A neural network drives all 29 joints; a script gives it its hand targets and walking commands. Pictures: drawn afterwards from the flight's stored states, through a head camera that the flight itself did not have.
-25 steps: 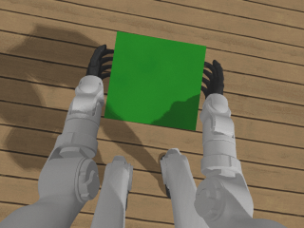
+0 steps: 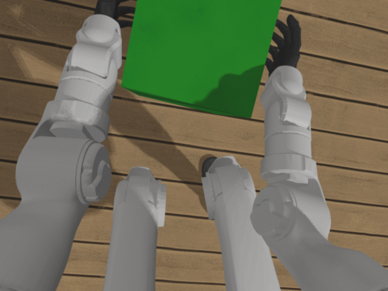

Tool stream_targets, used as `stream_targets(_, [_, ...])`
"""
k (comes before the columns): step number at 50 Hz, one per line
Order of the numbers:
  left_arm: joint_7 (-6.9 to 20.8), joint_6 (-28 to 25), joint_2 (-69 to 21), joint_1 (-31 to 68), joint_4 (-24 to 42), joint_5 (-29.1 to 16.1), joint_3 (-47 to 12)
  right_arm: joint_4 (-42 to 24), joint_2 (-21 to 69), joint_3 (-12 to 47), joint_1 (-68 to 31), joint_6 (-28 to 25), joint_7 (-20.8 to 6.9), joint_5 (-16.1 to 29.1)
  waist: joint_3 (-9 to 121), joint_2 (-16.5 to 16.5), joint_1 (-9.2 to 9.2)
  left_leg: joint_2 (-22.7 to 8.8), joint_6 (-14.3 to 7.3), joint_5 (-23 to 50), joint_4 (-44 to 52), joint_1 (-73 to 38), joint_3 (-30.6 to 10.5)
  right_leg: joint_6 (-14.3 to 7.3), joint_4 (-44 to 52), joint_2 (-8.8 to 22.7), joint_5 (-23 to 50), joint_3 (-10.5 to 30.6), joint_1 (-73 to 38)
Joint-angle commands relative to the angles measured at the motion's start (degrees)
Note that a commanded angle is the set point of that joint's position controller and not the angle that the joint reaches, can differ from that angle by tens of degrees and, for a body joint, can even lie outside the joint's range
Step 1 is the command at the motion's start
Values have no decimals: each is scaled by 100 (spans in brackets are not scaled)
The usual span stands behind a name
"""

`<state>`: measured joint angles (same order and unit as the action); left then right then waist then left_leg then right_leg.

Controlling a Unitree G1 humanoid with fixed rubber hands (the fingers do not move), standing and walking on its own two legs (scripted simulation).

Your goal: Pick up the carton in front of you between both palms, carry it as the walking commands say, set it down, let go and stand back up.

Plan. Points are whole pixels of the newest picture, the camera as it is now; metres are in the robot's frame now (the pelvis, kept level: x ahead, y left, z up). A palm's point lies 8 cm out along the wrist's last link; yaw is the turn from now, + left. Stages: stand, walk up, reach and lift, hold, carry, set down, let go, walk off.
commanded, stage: set down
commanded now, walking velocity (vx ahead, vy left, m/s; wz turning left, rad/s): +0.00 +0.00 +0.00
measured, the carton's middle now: (193, 55) +0.52 -0.05 -0.22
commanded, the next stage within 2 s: none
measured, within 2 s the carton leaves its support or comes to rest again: rests again in 0.80 s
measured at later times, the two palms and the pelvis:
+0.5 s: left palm (120, 31) +0.57 +0.09 -0.21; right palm (269, 67) +0.49 -0.20 -0.19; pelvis +0.01 +0.01 -0.04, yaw -1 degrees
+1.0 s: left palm (122, 38) +0.56 +0.09 -0.23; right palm (269, 70) +0.49 -0.21 -0.21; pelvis +0.01 +0.01 -0.05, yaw -1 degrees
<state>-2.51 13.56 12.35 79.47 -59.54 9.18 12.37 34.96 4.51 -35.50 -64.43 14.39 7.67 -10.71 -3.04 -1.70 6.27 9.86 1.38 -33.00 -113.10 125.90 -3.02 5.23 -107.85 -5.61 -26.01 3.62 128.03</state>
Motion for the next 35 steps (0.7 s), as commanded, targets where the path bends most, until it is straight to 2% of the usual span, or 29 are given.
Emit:
stream_targets(1, [1090, -226, -4904, 2745, 192, -623, -1615, 111, 3976, 2826, -3972, -133, -1225, 644, 6325, -540, 326, -8, -91, 1176, 1005, -2649, 404, -66, 213, -139, 1522, -962, -3975])
stream_targets(7, [1001, -336, -4702, 3208, 274, -968, -2037, -35, 3719, 2996, -4380, -251, -1213, 991, 6564, -646, 477, -71, -87, 1513, 538, -2858, 379, -45, -239, -55, 1840, -1027, -3947])
stream_targets(8, [969, -383, -4720, 3369, 491, -1047, -2149, -43, 3961, 3067, -4305, -267, -1209, 1132, 6709, -648, 399, -73, -87, 1546, 530, -2920, 420, -43, -264, -80, 1921, -1025, -3997])
stream_targets(9, [946, -408, -4689, 3486, 606, -1069, -2209, -41, 4063, 3052, -4359, -272, -1233, 1247, 6725, -742, 418, -94, -93, 1663, 478, -2962, 406, -46, -326, -87, 2017, -1015, -3822])
stream_targets(10, [939, -415, -4711, 3573, 674, -1056, -2248, 116, 4114, 3008, -4295, -248, -1280, 1278, 6550, -861, 350, -94, -84, 1779, 430, -2870, 414, -66, -391, -96, 2082, -994, -3707])
stream_targets(14, [946, -412, -4893, 3063, 409, -879, -2121, 412, 4086, 2891, -4028, -206, -1457, 1209, 5899, -891, 205, -132, -133, 2089, 348, -2822, 270, -63, -520, -124, 2093, -980, -3142])
stream_targets(24, [980, -552, -4743, 2898, 119, -887, -1953, 742, 3721, 2475, -3716, -348, -1488, 905, 5142, -764, 409, -103, -164, 2019, 219, -2279, 114, -123, -657, -94, 1969, -927, -2641])
stream_targets(35, [977, -641, -3985, 3064, -192, -776, -1670, 1125, 3267, 2056, -3744, -435, -1476, 729, 4325, -689, 324, -144, -269, 1507, 190, -1780, 65, -177, -743, -67, 1581, -831, -2405])
